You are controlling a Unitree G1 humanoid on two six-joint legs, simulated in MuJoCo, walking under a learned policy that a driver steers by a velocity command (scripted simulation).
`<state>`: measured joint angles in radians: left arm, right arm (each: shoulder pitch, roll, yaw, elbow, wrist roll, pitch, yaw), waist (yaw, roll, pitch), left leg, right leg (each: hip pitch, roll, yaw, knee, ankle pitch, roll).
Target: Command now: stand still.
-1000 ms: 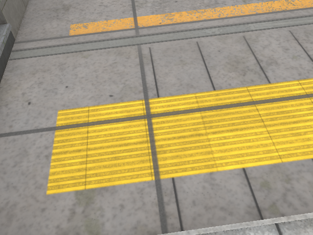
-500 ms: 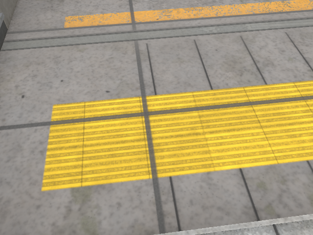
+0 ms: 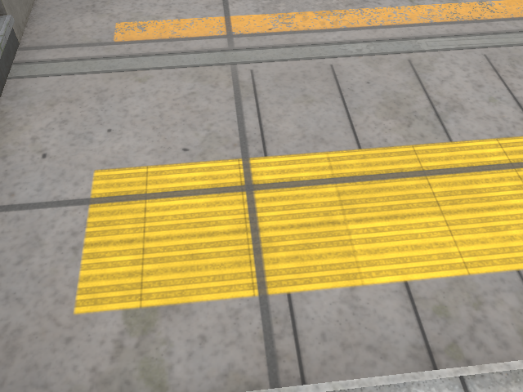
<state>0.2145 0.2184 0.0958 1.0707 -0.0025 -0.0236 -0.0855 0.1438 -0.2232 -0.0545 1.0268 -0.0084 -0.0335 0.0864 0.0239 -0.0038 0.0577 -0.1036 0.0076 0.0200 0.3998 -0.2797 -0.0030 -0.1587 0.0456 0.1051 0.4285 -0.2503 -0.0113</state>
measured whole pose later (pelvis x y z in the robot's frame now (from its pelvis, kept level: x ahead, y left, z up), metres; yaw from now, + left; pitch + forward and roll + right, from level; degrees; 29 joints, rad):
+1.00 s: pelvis +0.22 +0.01 -0.08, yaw -1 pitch -1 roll -5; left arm 0.58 0.09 -0.01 1.11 0.09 -0.14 -0.02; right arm 0.09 -0.17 0.00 0.85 -0.11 -0.07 0.05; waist 0.11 0.06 0.01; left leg -0.55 0.11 -0.03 0.60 0.38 0.07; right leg -0.04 0.09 -0.04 0.80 -0.75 -0.02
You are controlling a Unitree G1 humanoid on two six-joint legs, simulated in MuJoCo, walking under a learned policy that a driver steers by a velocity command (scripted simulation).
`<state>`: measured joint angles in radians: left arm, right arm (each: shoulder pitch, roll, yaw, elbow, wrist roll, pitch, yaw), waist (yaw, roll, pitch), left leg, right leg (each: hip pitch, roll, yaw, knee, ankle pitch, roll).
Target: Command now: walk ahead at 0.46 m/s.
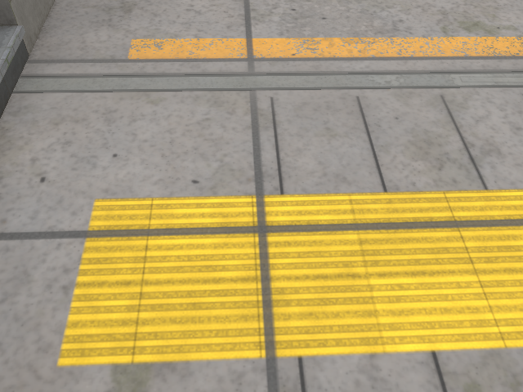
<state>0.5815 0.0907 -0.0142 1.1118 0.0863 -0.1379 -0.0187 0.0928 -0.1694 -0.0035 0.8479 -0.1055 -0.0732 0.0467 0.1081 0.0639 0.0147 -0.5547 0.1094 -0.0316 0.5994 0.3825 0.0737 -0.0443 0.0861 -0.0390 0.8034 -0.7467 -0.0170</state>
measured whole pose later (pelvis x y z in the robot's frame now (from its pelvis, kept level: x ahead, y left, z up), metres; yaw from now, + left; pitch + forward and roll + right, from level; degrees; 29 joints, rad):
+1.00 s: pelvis +0.62 +0.01 -0.27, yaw +12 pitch +3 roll -3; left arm 0.38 0.24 0.05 1.04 -0.02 -0.08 0.05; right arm 0.06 -0.24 -0.07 0.78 0.02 -0.04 0.01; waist 0.05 0.04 -0.04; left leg -0.76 0.08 -0.03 0.82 0.00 0.05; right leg -0.06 -0.01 -0.22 0.40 -0.38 0.02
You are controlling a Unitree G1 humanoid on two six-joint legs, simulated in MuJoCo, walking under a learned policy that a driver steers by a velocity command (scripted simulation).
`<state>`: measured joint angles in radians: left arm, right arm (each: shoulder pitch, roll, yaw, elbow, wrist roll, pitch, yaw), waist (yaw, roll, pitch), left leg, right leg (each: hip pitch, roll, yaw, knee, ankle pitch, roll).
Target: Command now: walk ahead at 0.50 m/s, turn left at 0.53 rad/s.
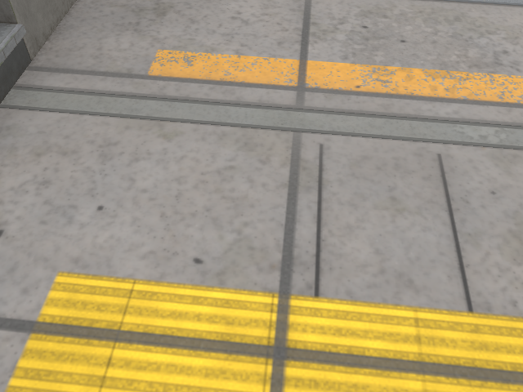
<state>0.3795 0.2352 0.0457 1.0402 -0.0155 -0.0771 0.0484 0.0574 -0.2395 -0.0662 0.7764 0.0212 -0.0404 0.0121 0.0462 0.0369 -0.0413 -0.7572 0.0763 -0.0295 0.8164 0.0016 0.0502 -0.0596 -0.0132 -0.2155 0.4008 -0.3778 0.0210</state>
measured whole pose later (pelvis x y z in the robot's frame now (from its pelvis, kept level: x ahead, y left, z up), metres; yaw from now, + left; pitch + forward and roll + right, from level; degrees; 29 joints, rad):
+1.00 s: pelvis +0.43 +0.10 +0.01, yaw +9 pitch +4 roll +0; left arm 0.21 0.28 0.09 0.74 -0.02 0.03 0.03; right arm 0.11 -0.25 -0.06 0.71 0.01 -0.01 -0.05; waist 0.05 -0.01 0.02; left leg -0.44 -0.03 -0.12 0.62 -0.29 -0.05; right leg -0.41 0.12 0.17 0.46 -0.11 -0.03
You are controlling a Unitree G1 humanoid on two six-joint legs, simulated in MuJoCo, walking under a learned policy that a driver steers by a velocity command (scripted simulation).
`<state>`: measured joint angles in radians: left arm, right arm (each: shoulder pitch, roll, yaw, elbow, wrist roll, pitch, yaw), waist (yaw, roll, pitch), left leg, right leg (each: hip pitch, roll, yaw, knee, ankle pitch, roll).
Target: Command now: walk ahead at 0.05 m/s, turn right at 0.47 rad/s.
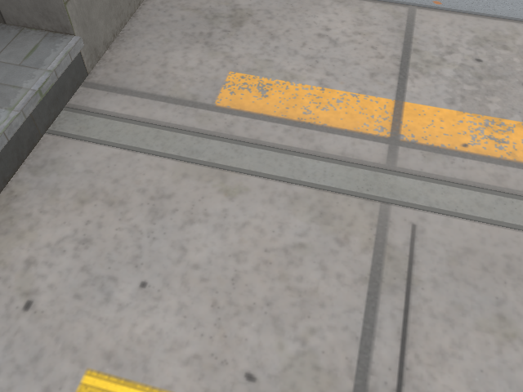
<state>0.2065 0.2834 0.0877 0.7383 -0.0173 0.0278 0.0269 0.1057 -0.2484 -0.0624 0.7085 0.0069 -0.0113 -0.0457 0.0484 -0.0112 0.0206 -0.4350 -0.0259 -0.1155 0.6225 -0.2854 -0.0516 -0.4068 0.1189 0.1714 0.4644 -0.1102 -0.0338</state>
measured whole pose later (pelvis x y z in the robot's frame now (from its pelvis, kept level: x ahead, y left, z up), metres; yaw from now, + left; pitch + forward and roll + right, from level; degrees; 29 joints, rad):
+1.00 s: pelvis +0.01 -0.01 +0.00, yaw -33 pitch +2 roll +0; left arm 0.15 0.31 0.06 0.63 -0.01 0.04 0.03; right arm 0.14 -0.27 -0.06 0.70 -0.03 -0.02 -0.01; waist 0.01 -0.05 0.02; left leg -0.29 -0.03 -0.04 0.50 -0.25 0.02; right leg -0.39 0.12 0.19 0.73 -0.46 0.00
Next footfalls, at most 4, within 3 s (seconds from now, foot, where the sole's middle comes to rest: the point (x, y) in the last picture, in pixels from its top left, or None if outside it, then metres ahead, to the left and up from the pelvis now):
0.02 left None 0.09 0.13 -0.77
0.44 right None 0.02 -0.13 -0.77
0.94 left None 0.12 0.06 -0.77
1.24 right None -0.06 -0.14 -0.77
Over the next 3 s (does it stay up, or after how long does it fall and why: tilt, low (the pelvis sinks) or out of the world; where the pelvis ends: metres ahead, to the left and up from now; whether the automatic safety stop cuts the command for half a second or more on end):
stays up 0.19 -0.17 -0.02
